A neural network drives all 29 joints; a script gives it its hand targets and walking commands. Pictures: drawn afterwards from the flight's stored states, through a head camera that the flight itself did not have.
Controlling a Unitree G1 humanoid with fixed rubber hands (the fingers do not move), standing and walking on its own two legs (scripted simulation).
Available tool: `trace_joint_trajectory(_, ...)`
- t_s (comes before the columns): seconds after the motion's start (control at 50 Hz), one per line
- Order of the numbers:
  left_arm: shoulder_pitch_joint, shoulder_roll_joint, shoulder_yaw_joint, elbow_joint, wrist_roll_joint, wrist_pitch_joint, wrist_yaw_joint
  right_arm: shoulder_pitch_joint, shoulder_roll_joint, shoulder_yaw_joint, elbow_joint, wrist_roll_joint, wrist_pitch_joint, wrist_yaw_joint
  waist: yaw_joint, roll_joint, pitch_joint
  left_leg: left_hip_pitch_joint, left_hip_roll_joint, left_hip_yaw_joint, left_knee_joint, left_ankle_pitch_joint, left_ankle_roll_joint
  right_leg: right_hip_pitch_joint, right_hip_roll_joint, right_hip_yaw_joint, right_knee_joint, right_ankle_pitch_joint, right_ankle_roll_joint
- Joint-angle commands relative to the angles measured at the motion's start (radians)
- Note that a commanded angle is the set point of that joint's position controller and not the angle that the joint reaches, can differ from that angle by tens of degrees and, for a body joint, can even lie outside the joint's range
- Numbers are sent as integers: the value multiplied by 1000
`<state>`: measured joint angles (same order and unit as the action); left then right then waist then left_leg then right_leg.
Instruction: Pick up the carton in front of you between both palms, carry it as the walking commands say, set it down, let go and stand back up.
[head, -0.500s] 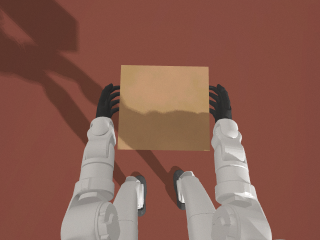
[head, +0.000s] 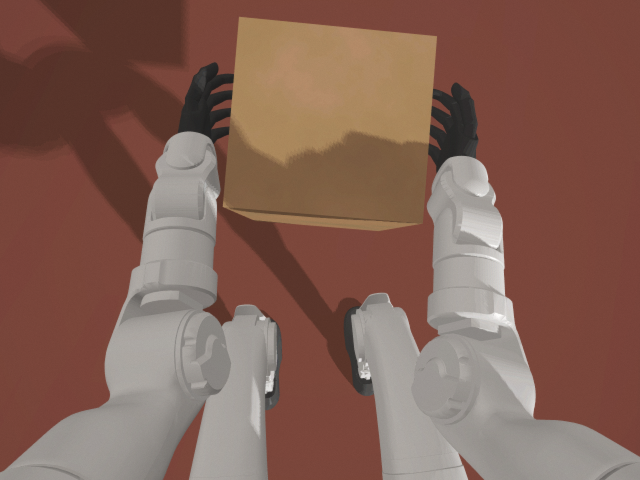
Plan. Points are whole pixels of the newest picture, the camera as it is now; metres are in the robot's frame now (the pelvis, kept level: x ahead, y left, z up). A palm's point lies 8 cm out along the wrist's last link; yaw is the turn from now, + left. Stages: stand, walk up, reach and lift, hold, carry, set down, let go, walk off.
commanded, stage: set down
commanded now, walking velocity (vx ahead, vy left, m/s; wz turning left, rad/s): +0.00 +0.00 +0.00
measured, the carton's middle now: (325, 149) +0.49 -0.03 -0.16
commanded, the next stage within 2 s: none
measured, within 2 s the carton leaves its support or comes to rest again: rests again in 1.44 s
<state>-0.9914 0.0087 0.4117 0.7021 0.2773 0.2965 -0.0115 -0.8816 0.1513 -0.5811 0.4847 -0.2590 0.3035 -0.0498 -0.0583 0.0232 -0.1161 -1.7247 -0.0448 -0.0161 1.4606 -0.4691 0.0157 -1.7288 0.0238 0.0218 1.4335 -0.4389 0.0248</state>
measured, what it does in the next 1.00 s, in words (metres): lowers itself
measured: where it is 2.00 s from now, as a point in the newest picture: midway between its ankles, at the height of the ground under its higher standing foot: (315, 372)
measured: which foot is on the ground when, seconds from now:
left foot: down 0.00-1.00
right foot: down 0.00-1.00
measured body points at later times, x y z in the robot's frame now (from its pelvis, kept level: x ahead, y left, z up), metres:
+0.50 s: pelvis -0.02 +0.01 -0.11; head +0.33 +0.02 +0.18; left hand +0.56 +0.11 -0.24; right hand +0.48 -0.19 -0.24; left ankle +0.08 +0.11 -0.55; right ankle +0.09 -0.13 -0.55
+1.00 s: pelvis -0.01 +0.01 -0.19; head +0.38 +0.02 +0.03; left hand +0.60 +0.09 -0.37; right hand +0.52 -0.20 -0.35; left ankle +0.07 +0.11 -0.55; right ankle +0.09 -0.13 -0.55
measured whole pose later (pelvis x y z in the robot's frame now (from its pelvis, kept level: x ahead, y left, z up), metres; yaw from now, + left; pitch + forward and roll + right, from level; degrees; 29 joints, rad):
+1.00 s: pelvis -0.01 +0.01 -0.19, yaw -3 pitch +41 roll -6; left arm -1.69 0.40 0.01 1.12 0.04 0.29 0.02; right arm -1.42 -0.04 -0.56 0.72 -0.03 0.29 -0.15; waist -0.13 -0.03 0.35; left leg -2.24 -0.05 -0.03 2.16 -0.64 0.04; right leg -2.21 0.05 -0.01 2.09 -0.60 0.07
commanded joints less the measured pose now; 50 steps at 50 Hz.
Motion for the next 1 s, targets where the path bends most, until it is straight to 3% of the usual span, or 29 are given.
trace_joint_trajectory(0.0, -585, -879, -480, 34, -140, -25, -226, -665, 858, 603, 80, 145, 4, 220, -14, 13, -1000, 430, -132, 20, -66, 257, -16, 507, 138, -56, -33, 294, 26)
trace_joint_trajectory(0.26, -756, -805, -495, 101, -185, -5, -213, -836, 775, 544, 75, 167, 18, 196, -58, 90, -1011, 324, -127, 26, 119, 255, -25, 297, 134, -94, 156, 273, 23)
trace_joint_trajectory(0.42, -853, -717, -481, 153, -193, -11, -188, -944, 692, 493, 75, 183, 10, 194, -72, 108, -974, 295, -115, 14, 222, 254, -25, 171, 122, -113, 260, 245, 29)
trace_joint_trajectory(0.8, -1099, -508, -572, 250, -321, -39, -178, -1189, 494, 473, 89, 295, -33, 148, -142, 161, -885, 315, -76, -12, 491, 325, -8, 83, 85, -140, 491, 279, 31)
trace_joint_trajectory(0.9, -1165, -482, -603, 221, -355, -63, -181, -1156, 553, 470, 147, 348, -39, 144, -122, 204, -898, 356, -69, -13, 544, 426, 3, 70, 93, -130, 543, 360, 24)
trace_joint_trajectory(0.98, -1092, -523, -581, 267, -334, -58, -195, -1138, 586, 468, 179, 353, -33, 161, -105, 195, -844, 355, -64, -23, 567, 466, 11, -1, 99, -126, 561, 350, 26)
